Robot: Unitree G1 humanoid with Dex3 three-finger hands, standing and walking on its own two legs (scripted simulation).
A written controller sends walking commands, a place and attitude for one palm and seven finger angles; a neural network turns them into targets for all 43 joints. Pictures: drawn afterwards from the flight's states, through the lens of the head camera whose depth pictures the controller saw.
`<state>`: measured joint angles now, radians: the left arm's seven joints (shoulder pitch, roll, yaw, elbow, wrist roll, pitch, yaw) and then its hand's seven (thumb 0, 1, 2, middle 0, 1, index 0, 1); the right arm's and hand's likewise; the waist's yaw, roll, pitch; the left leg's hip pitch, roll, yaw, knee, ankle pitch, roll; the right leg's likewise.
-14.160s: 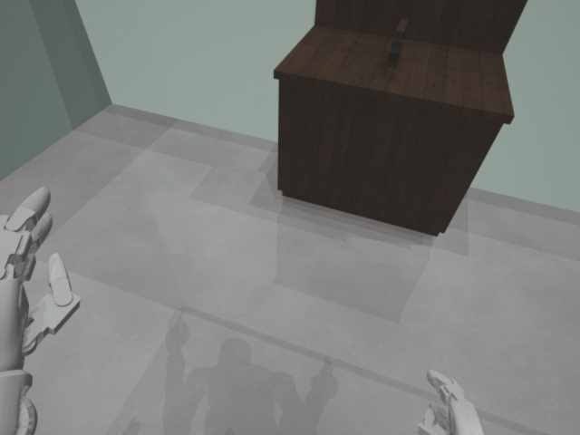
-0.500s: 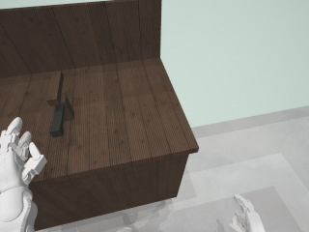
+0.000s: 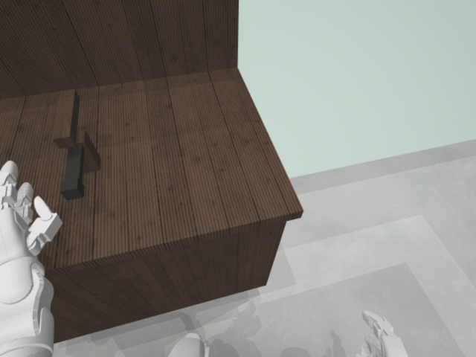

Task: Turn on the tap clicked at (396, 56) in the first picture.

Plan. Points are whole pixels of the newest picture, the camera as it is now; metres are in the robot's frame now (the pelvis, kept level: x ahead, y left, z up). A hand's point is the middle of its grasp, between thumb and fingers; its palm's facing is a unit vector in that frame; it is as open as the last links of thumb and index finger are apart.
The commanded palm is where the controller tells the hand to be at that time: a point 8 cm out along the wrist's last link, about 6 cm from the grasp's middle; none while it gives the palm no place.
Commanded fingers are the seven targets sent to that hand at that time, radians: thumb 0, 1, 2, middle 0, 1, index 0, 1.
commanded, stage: reach beside the lever's end, fingers flat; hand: left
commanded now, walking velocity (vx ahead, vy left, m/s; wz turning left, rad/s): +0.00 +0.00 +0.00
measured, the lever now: (72, 189) +0.37 +0.32 +0.05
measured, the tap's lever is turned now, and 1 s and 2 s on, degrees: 0 0 14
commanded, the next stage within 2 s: push the lever round in 0.74 s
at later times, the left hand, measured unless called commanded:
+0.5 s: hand (56, 206) +0.34 +0.34 +0.04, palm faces +0.53 -0.84 -0.12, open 7.8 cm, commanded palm +0.29 +0.37 +0.04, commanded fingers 0.00 0.90 0.90 -0.15 -0.15 -0.15 -0.15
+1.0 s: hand (56, 209) +0.34 +0.34 +0.03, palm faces +0.54 -0.83 -0.11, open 7.8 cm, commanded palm +0.29 +0.36 +0.04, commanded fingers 0.00 0.90 0.90 -0.15 -0.15 -0.15 -0.15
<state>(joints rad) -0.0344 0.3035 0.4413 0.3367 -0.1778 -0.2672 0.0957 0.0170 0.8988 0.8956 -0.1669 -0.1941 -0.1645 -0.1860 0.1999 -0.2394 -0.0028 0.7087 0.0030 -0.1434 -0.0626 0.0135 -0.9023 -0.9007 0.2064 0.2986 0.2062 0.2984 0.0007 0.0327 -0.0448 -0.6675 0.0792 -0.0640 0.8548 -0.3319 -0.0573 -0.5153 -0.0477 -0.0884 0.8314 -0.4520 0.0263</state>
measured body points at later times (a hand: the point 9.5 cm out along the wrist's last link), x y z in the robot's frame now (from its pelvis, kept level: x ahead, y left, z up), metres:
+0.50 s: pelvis +0.00 +0.01 -0.02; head +0.08 +0.02 +0.42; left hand +0.30 +0.38 +0.05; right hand +0.11 -0.26 -0.13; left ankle +0.06 +0.15 -0.70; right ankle -0.02 -0.14 -0.70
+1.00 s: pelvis +0.01 +0.01 -0.02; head +0.08 +0.03 +0.42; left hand +0.30 +0.38 +0.04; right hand +0.13 -0.25 -0.13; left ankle +0.06 +0.15 -0.70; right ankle -0.02 -0.14 -0.70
